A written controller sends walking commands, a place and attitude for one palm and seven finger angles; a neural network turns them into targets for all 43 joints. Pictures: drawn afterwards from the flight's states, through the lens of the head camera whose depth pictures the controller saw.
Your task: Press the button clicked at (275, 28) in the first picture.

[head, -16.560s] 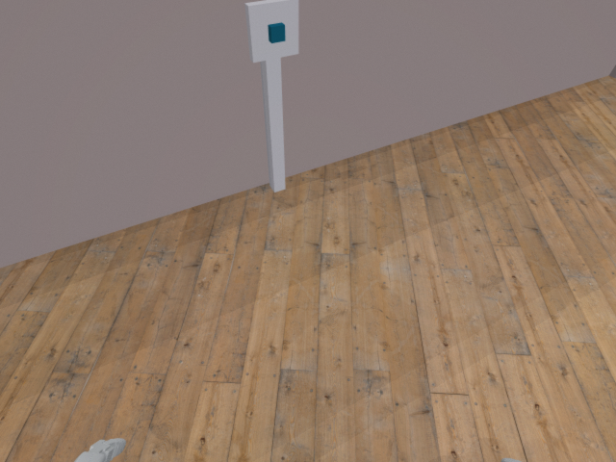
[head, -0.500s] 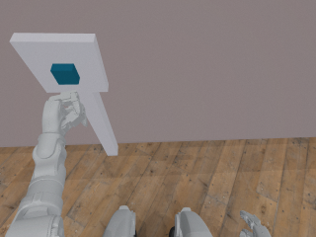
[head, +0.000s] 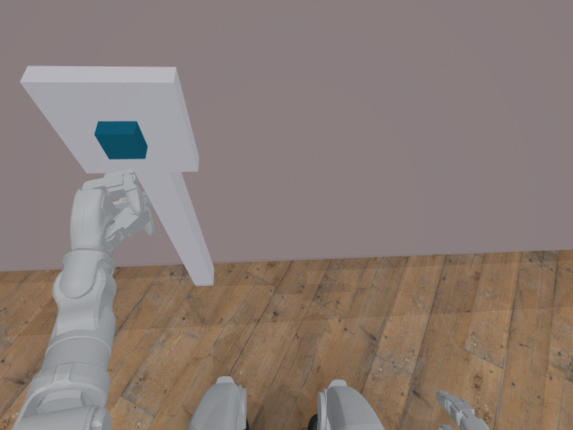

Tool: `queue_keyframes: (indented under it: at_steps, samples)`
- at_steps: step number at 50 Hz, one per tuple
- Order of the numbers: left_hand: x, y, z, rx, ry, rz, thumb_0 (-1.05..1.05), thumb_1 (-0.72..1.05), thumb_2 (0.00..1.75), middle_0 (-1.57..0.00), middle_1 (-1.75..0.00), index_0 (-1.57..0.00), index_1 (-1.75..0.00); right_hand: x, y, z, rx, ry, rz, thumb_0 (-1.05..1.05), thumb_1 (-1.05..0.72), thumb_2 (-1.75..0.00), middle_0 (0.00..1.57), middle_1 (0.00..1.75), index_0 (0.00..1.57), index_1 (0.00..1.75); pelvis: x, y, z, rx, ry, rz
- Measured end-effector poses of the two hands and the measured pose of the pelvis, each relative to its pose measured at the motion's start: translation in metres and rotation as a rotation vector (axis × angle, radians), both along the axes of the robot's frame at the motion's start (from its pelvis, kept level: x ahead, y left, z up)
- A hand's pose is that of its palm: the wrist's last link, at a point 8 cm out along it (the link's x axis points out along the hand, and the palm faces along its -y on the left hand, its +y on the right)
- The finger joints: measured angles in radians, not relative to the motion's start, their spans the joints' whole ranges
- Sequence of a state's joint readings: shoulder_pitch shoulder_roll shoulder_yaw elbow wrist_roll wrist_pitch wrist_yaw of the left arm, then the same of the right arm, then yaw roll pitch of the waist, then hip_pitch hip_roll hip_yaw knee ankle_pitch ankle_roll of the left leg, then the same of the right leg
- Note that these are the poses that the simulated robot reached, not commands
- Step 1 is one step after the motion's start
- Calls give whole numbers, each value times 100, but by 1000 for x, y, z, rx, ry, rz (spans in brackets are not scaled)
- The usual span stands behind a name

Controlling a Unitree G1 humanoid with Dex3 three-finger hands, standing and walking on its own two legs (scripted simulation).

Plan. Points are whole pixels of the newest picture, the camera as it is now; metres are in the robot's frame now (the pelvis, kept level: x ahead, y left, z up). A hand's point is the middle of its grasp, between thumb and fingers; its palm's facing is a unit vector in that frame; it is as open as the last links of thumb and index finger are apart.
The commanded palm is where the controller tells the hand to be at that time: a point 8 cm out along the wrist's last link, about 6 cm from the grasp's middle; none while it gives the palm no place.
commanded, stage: aim a knuckle at the button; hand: left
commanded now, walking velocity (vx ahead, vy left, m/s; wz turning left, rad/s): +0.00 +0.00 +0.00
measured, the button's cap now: (123, 139) +0.50 +0.24 +0.07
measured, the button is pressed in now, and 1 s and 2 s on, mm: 0 3 6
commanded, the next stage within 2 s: press the button with the knuckle in 0.12 s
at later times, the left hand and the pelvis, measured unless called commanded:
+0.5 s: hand (144, 201) +0.41 +0.20 +0.04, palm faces +0.08 -1.00 -0.04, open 3.1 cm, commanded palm +0.39 +0.25 +0.04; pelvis +0.00 +0.00 +0.00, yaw +0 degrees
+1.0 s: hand (143, 183) +0.44 +0.21 +0.04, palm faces +0.07 -1.00 -0.02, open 2.8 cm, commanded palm +0.43 +0.25 +0.04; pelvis +0.00 +0.00 -0.01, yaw +0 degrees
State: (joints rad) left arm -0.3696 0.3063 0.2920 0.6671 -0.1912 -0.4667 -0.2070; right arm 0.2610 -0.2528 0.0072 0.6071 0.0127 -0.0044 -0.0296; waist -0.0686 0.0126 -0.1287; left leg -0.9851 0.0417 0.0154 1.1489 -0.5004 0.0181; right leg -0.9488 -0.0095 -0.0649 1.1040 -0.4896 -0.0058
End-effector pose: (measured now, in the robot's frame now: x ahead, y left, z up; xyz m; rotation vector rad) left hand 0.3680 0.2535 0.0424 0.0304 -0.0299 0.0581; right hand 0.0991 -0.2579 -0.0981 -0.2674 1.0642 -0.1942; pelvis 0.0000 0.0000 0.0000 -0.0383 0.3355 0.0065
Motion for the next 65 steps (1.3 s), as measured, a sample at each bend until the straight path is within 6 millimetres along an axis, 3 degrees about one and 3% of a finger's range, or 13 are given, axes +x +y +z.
queue_keyframes:
  at_steps: [8, 16, 29, 33, 37, 45, 65]
  samples:
    - [0, 6, -1, -7, 48, 20, 2, 90, 90, -130, -150, -130, -150, 2, 7, 2, 25, -10, 6, 1, -90, -90, 20, 30, 20, 30, 1, 2, 3, 2, -3, 0]
    - [-8, -2, -3, -7, 21, 11, 2, 90, 90, -130, -150, -130, -150, 3, 8, 0, 22, -3, 20, 1, -90, -90, 20, 30, 20, 30, 0, 2, 1, 1, -5, 3]
    - [27, -1, 6, 2, 11, 4, 2, 90, 90, -130, -150, -130, -150, -11, -1, -6, 3, 36, -3, 1, -90, -90, 20, 30, 20, 30, -3, -1, -3, -2, 13, 4]
    - [33, 1, 1, -14, 53, 15, 2, 89, 90, -130, -150, -130, -150, -19, -3, -6, 4, 58, -19, 1, -90, -90, 20, 30, 20, 30, -2, -2, -2, 2, 17, -1]
    - [38, 7, -6, -17, 61, 44, 2, 89, 90, -130, -150, -130, -150, -29, -6, -6, -5, 86, -31, 1, -90, -90, 20, 30, 20, 30, -2, -4, -4, 2, 26, -3]
    - [48, 11, -1, 0, 16, 22, 1, 89, 92, -130, -150, -130, -150, -43, -9, -11, -18, 152, -45, 1, -90, -90, 20, 30, 20, 30, -1, -3, -7, -5, 40, 0]
    - [60, 15, -5, 3, 27, 25, -5, 82, 97, -130, -150, -133, -150, -59, -6, -19, -37, 177, -17, 1, -90, -90, 20, 30, 20, 30, -18, -2, -16, -19, 58, 21]
